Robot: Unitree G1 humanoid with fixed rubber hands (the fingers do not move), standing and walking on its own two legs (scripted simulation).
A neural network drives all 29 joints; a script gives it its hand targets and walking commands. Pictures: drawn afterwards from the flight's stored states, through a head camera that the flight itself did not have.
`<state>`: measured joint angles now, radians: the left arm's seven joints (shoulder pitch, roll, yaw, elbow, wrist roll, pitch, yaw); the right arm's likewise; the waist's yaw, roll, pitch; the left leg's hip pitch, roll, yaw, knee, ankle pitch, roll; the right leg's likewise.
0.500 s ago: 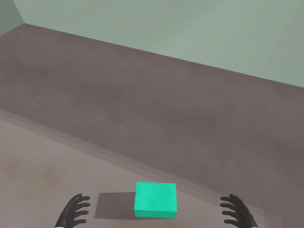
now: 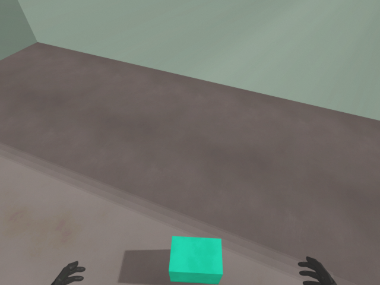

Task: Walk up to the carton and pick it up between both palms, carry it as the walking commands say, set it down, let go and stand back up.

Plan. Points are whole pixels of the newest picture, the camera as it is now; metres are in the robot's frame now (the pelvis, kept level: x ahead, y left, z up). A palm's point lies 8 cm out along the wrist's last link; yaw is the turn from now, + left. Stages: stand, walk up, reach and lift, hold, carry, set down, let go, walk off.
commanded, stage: stand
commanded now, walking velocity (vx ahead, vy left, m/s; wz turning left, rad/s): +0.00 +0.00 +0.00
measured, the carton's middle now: (195, 260) +0.38 -0.02 -0.68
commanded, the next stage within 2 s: none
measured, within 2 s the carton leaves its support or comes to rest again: neither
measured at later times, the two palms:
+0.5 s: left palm out of the picture +0.11 +0.30 -0.09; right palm out of the picture +0.12 -0.30 -0.09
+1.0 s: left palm out of the picture +0.08 +0.31 -0.10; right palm out of the picture +0.09 -0.31 -0.09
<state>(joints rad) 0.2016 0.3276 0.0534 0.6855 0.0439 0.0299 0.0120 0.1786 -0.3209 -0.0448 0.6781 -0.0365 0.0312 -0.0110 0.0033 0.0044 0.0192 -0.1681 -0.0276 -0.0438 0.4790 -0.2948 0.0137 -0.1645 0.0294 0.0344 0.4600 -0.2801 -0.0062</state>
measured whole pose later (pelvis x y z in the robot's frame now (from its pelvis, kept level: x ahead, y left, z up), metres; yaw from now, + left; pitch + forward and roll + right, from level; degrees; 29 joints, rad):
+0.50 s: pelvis +0.00 +0.00 +0.01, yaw +0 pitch -2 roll +0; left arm 0.16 0.35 0.01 0.90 0.03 0.00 0.02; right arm 0.15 -0.36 -0.01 0.89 -0.03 -0.01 -0.03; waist 0.00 0.00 0.01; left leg -0.11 -0.03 -0.05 0.39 -0.25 0.01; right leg -0.11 0.02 0.03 0.38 -0.25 -0.01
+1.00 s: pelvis -0.01 +0.00 +0.01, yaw +1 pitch -2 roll +0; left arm 0.14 0.38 0.01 0.99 0.03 -0.01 0.01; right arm 0.15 -0.38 0.00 0.98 -0.02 -0.01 -0.02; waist 0.00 0.00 0.02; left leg -0.10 -0.03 -0.05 0.35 -0.21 0.01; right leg -0.09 0.02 0.03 0.34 -0.21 0.00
